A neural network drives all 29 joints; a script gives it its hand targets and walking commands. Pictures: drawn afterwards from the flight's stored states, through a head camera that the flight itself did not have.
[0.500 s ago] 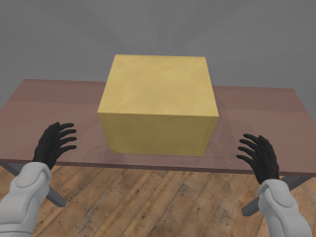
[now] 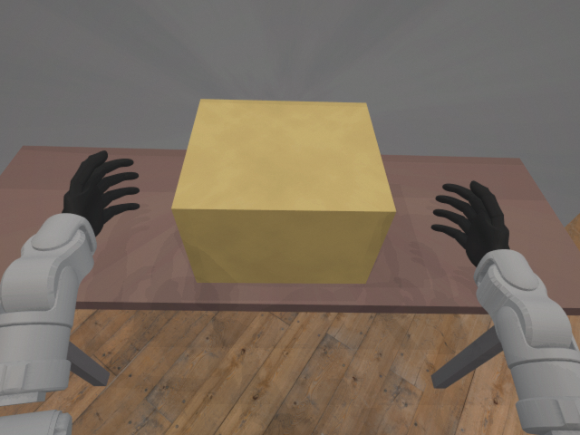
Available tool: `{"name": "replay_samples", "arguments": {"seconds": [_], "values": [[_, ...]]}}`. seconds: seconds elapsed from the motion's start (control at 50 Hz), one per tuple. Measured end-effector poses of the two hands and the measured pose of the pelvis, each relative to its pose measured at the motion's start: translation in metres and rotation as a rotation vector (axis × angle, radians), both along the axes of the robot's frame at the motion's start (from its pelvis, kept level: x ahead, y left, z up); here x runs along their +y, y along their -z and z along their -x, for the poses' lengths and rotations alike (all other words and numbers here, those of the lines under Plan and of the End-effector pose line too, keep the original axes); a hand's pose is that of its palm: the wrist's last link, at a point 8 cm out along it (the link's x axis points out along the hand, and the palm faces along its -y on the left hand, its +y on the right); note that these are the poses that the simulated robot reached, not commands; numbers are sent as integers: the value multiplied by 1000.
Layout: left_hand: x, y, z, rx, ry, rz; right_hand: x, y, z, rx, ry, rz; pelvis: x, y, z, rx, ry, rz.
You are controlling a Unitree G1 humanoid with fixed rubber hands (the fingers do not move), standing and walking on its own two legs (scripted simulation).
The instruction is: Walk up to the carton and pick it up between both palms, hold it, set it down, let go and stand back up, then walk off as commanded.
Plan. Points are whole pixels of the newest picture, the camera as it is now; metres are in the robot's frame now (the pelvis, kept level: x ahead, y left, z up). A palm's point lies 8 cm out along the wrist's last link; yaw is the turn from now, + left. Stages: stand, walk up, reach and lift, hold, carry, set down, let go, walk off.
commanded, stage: reach and lift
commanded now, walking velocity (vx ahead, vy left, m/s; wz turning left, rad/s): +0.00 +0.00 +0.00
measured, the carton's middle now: (282, 191) +0.51 +0.03 +0.01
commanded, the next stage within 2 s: none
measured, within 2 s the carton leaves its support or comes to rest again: neither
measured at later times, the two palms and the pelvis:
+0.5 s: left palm (86, 153) +0.41 +0.27 +0.17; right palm (467, 178) +0.42 -0.23 +0.15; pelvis +0.00 +0.00 +0.00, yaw +2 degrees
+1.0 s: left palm (85, 124) +0.45 +0.29 +0.19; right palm (456, 133) +0.48 -0.21 +0.18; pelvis +0.00 +0.00 -0.01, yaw +3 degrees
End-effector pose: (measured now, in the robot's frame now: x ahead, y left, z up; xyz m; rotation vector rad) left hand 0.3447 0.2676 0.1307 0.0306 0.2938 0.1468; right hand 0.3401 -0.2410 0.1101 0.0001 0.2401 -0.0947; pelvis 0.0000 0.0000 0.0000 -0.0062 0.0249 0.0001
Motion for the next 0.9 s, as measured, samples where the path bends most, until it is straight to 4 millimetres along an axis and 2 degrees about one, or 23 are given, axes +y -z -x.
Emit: {"name": "replay_samples", "arguments": {"seconds": [0.12, 0.3, 0.6, 0.9], "values": [[-5, -6, -21, 14, -6, 22, 0, -8, -16, 18, -13, -7, -1, 1, 5, 27, 2, -1], [-5, -22, -47, 23, -21, 36, 10, -25, -52, 19, -35, -17, -4, 2, 6, 67, -3, 1], [9, -48, -77, 3, -36, 24, 15, -45, -93, 29, 3, -28, -3, 4, 5, 131, -47, 12], [11, -58, -102, 9, -64, 23, 23, -70, -129, 9, -1, -27, -2, 7, 3, 210, -51, 22]]}}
